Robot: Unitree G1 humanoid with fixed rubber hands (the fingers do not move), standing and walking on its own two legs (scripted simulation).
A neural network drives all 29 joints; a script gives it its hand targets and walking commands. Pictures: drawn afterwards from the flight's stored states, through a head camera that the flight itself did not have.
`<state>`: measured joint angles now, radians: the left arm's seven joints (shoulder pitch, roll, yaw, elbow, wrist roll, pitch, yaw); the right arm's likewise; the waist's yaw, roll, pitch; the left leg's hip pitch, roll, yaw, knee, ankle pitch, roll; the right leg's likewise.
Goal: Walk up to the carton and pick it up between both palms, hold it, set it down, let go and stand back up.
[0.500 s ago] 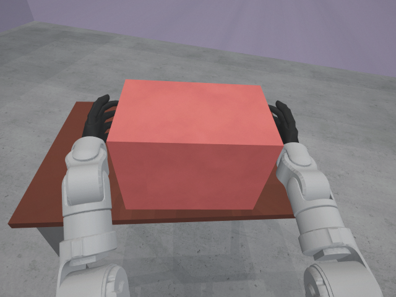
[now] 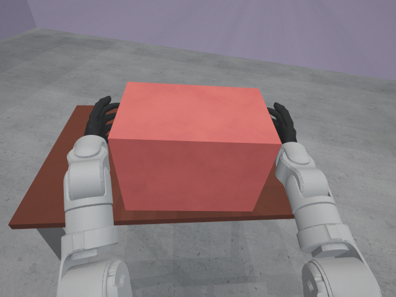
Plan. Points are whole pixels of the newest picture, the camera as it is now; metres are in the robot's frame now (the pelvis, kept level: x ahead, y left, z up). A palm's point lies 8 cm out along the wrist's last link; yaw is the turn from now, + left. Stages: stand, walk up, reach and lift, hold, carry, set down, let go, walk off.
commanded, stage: hold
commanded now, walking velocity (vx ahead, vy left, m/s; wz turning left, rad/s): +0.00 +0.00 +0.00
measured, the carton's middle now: (192, 149) +0.38 +0.01 +0.14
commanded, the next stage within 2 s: none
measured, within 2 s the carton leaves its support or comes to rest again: neither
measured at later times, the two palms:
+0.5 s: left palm (100, 138) +0.36 +0.18 +0.18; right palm (285, 143) +0.36 -0.17 +0.17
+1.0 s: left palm (92, 139) +0.36 +0.20 +0.18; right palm (279, 143) +0.36 -0.16 +0.17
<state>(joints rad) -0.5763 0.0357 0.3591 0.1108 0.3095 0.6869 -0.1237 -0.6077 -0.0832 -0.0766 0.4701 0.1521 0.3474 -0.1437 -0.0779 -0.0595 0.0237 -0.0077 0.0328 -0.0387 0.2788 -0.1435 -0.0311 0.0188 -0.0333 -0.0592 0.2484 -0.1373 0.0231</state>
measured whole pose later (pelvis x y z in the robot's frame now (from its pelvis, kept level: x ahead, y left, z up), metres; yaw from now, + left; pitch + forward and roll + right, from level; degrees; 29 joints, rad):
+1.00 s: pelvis +0.00 +0.00 +0.00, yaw +1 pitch -8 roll -1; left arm -0.57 0.04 0.35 0.10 0.32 0.68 -0.13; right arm -0.61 -0.07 -0.09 0.47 0.15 0.33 -0.15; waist -0.08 -0.06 0.04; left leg -0.01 0.02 -0.05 0.29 -0.14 -0.03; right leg 0.03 -0.04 -0.07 0.24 -0.13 0.03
